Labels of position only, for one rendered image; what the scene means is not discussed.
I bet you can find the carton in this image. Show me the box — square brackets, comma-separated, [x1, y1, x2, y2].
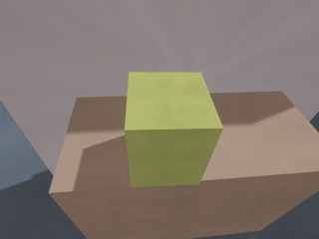
[125, 72, 223, 187]

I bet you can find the pedestal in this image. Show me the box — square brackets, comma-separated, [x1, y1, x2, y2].
[49, 91, 319, 239]

